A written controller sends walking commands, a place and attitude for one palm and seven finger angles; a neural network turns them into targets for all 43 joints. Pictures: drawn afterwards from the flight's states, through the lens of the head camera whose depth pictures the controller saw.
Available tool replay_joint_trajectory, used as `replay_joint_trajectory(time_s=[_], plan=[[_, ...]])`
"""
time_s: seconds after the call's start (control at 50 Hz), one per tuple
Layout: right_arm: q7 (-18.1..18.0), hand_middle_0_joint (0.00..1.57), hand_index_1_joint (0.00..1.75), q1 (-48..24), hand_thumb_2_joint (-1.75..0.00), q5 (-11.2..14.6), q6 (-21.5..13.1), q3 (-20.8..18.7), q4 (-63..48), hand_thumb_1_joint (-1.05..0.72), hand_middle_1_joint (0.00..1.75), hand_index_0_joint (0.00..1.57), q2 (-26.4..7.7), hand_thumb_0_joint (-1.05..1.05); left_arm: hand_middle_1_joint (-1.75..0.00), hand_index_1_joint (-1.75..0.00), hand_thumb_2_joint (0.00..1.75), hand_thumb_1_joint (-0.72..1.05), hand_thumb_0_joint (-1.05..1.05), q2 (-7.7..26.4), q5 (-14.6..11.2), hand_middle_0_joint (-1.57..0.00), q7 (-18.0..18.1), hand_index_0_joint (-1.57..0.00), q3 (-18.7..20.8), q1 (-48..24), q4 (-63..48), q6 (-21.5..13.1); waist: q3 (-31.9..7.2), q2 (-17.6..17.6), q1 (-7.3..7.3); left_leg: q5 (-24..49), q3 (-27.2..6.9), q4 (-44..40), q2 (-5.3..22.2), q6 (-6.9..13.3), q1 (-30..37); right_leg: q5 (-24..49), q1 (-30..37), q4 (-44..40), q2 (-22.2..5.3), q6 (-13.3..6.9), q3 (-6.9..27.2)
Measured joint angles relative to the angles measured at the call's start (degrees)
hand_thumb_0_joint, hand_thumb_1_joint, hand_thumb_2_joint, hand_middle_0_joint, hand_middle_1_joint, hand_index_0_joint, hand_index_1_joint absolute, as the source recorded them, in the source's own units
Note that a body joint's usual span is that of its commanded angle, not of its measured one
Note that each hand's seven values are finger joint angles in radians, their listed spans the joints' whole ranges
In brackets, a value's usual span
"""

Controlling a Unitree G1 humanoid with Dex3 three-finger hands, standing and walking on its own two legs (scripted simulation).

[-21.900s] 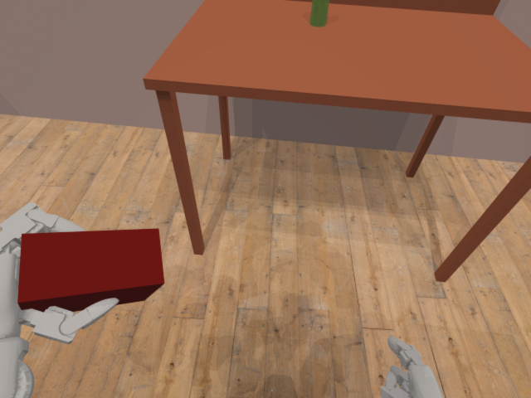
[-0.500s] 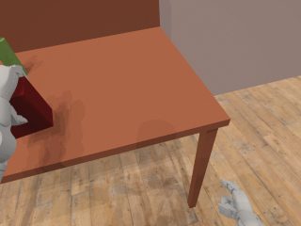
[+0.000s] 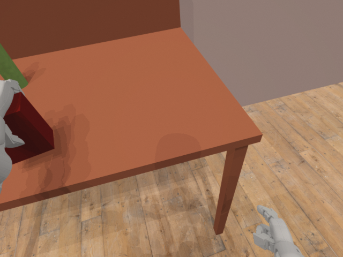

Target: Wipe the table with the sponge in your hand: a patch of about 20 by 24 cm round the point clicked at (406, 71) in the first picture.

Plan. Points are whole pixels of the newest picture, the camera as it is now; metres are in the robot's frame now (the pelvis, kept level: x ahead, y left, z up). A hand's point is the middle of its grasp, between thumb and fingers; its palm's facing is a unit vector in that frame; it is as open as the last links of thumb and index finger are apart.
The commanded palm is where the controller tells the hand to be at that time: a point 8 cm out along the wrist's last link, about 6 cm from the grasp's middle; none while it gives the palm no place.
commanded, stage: move the sponge above the wiping area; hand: left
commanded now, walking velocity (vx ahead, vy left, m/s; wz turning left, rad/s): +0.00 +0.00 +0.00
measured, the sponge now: (19, 136) +0.28 +0.39 +0.16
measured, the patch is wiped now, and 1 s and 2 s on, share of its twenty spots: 0.00 0.00 0.15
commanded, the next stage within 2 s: lower the sponge onto the table in 0.42 s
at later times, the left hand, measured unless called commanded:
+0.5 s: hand (8, 121) +0.27 +0.37 +0.22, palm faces +0.11 +0.02 -0.99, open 10.1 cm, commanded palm +0.23 +0.35 +0.28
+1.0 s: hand (13, 132) +0.26 +0.36 +0.20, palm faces +0.01 +0.01 -1.00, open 10.2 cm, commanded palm +0.23 +0.35 +0.27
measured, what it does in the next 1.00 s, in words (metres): stands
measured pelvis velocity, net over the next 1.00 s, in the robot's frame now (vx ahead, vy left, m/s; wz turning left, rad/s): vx -0.01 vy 0.00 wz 0.01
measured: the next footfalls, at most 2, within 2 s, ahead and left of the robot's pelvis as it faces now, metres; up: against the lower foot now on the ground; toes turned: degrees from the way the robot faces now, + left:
none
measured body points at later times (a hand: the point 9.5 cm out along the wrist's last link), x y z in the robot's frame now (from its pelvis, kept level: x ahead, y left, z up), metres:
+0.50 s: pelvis +0.00 +0.01 +0.00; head +0.00 -0.04 +0.45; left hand +0.26 +0.36 +0.27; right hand +0.25 -0.18 -0.09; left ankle -0.01 +0.11 -0.74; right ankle +0.02 -0.11 -0.74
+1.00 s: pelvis -0.01 +0.00 +0.00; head -0.01 -0.05 +0.45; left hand +0.25 +0.36 +0.25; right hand +0.24 -0.20 -0.09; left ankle -0.01 +0.11 -0.74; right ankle +0.02 -0.11 -0.74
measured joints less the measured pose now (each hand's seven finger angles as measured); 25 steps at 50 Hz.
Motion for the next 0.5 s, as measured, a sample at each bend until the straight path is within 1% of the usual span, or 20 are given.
replay_joint_trajectory(time_s=[0.02, 0.06, 0.1, 0.14, 0.18, 0.22, 0.24, 0.28, 0.32, 0.34, 0.38, 0.42, 0.46, 0.5], plan=[[-0.1, 0.20, 0.30, 0.1, -0.90, 0.2, 0.0, -0.1, -0.3, -0.90, 0.30, 0.21, -0.3, 0.01, -1.33, -1.33, 1.03, -0.51, 0.00, -0.1, 0.1, -0.72, -1.4, -0.74, -0.1, 0.6, -0.2, 0.9, 0.0, 0.2, -0.10, 0.1, -0.1, 0.1, -0.1, 0.1, -0.3, 0.0, -0.2, 0.0, -0.1, 0.1, -0.1], [-0.5, 0.20, 0.30, 0.6, -0.90, 0.3, -0.4, -0.1, -0.7, -0.90, 0.30, 0.21, -0.9, 0.01, -1.33, -1.33, 1.03, -0.51, 0.00, -0.7, 0.2, -0.72, -3.9, -0.74, -1.1, 1.9, -1.2, 1.0, -0.1, 0.4, -0.19, 0.0, -0.5, 0.3, -0.4, 0.3, -0.7, -0.2, -0.4, 0.3, -0.4, 0.3, -0.5], [-1.2, 0.20, 0.30, 1.0, -0.90, 0.2, -0.7, -0.1, -0.9, -0.90, 0.30, 0.21, -1.1, 0.01, -1.33, -1.33, 1.03, -0.51, 0.00, -1.5, 0.0, -0.72, -6.0, -0.74, -2.5, 3.3, -2.9, -0.8, -0.1, 0.4, -0.24, -0.1, -0.9, 0.5, -0.7, 0.5, -0.6, -0.5, -0.3, 0.5, -0.7, 0.4, -0.9], [-1.9, 0.20, 0.30, 1.5, -0.90, 0.1, -1.5, 0.0, -1.0, -0.90, 0.30, 0.21, -1.1, 0.01, -1.33, -1.33, 1.03, -0.51, 0.00, -2.3, 0.3, -0.72, -7.3, -0.74, -4.2, 4.4, -5.2, -3.9, 0.0, 0.1, 0.03, -0.3, -1.2, 0.8, -0.8, 0.6, -0.5, -0.8, 0.0, 0.7, -0.9, 0.5, -1.1], [-2.4, 0.20, 0.30, 1.9, -0.90, -0.5, -2.3, 0.1, -1.0, -0.90, 0.30, 0.20, -0.6, 0.01, -1.33, -1.33, 1.03, -0.51, 0.00, -2.8, 0.7, -0.72, -6.4, -0.74, -4.8, 5.3, -8.1, -7.9, 0.3, -0.5, 0.30, -0.4, -1.3, 0.8, -0.9, 0.6, 0.1, -1.0, 0.7, 0.7, -0.9, 0.4, -1.3], [-2.6, 0.20, 0.30, 2.0, -0.90, -0.8, -2.9, 0.0, -1.1, -0.90, 0.30, 0.20, 0.2, 0.01, -1.33, -1.33, 1.03, -0.51, 0.00, -2.7, 0.4, -0.72, -4.5, -0.74, -4.2, 6.0, -11.1, -11.7, 0.4, -1.0, 0.63, -0.6, -1.2, 0.8, -0.7, 0.5, 0.7, -1.1, 1.3, 0.5, -0.8, 0.3, -1.2], [-2.5, 0.20, 0.30, 2.0, -0.90, -0.9, -3.2, 0.0, -1.0, -0.90, 0.30, 0.20, 0.6, 0.01, -1.33, -1.33, 1.03, -0.51, 0.00, -2.5, 0.3, -0.72, -3.2, -0.74, -3.9, 6.0, -12.1, -12.9, 0.4, -1.3, 0.81, -0.7, -1.1, 0.7, -0.6, 0.5, 0.9, -1.0, 1.5, 0.4, -0.6, 0.2, -1.0], [-1.9, 0.20, 0.30, 1.7, -0.90, -1.0, -3.2, -0.1, -0.8, -0.90, 0.30, 0.20, 1.4, 0.01, -1.32, -1.33, 1.03, -0.51, 0.00, -2.2, -0.3, -0.72, -0.3, -0.74, -3.2, 5.1, -13.0, -13.6, 0.3, -1.5, 1.00, -0.7, -0.9, 0.5, -0.5, 0.3, 1.4, -0.9, 1.9, 0.0, -0.5, 0.2, -0.9], [-1.0, 0.20, 0.30, 1.1, -0.90, -0.8, -2.8, -0.2, -0.4, -0.90, 0.30, 0.20, 1.7, 0.01, -1.32, -1.33, 1.03, -0.51, 0.00, -2.3, -1.1, -0.72, 2.2, -0.74, -2.2, 3.7, -12.6, -12.0, 0.1, -1.2, 1.31, -0.6, -0.6, 0.2, -0.3, 0.2, 1.5, -0.5, 2.0, -0.4, -0.3, 0.2, -0.5], [-0.5, 0.20, 0.30, 0.7, -0.90, -0.7, -2.4, -0.1, -0.2, -0.90, 0.30, 0.20, 1.8, 0.01, -1.32, -1.33, 1.03, -0.51, 0.00, -2.4, -1.2, -0.72, 3.1, -0.74, -1.8, 2.9, -11.8, -10.4, 0.0, -1.0, 1.45, -0.6, -0.3, 0.1, -0.2, 0.2, 1.5, -0.4, 1.9, -0.6, -0.2, 0.2, -0.3], [0.2, 0.20, 0.30, -0.1, -0.90, -0.6, -1.4, 0.1, 0.0, -0.90, 0.30, 0.21, 1.7, 0.01, -1.32, -1.33, 1.03, -0.51, 0.00, -2.3, -1.2, -0.72, 3.8, -0.74, -1.0, 1.7, -9.8, -6.6, -0.4, -0.5, 1.41, -0.3, 0.0, -0.2, -0.2, 0.2, 1.3, -0.1, 1.6, -0.8, -0.2, 0.3, 0.0], [0.7, 0.20, 0.30, -0.8, -0.90, -0.3, -0.3, 0.4, -0.2, -0.90, 0.30, 0.21, 1.5, 0.01, -1.32, -1.33, 1.03, -0.51, 0.00, -1.8, -0.8, -0.72, 2.9, -0.74, -0.2, 1.6, -8.2, -3.0, -0.7, -0.1, 1.19, 0.0, 0.2, -0.5, -0.3, 0.3, 0.9, 0.1, 1.0, -0.8, -0.2, 0.4, 0.3], [1.0, 0.20, 0.30, -1.0, -0.90, 0.0, 0.3, 0.5, -0.8, -0.90, 0.30, 0.21, 1.1, 0.01, -1.33, -1.33, 1.03, -0.51, 0.00, -1.6, -0.5, -0.72, 1.2, -0.74, -0.1, 2.2, -7.4, 0.4, -0.8, 0.3, 0.93, 0.2, 0.3, -0.6, -0.4, 0.5, 0.5, 0.2, 0.5, -0.6, -0.4, 0.5, 0.4], [0.9, 0.20, 0.30, -0.9, -0.90, 0.2, 0.4, 0.4, -1.3, -0.90, 0.30, 0.21, 0.5, 0.01, -1.33, -1.33, 1.03, -0.51, 0.00, -2.0, -0.7, -0.72, -1.0, -0.74, -0.8, 3.6, -7.8, 2.6, -0.8, 0.7, 0.70, 0.4, 0.1, -0.7, -0.6, 0.6, 0.3, 0.2, 0.3, -0.5, -0.6, 0.6, 0.1]])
